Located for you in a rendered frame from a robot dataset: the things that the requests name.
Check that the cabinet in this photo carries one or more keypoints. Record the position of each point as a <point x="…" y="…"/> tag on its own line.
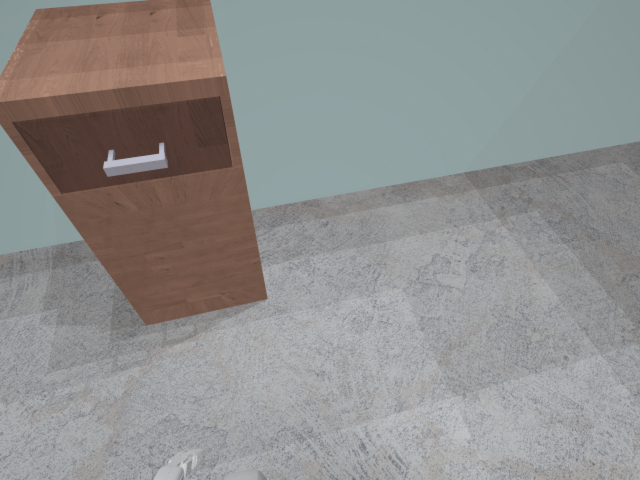
<point x="175" y="246"/>

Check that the handle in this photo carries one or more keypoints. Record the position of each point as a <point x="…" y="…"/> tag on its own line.
<point x="114" y="167"/>

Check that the robot left hand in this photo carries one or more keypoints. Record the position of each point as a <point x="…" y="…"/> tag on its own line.
<point x="181" y="465"/>

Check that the drawer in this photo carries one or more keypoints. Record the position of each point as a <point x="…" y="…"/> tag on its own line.
<point x="74" y="148"/>

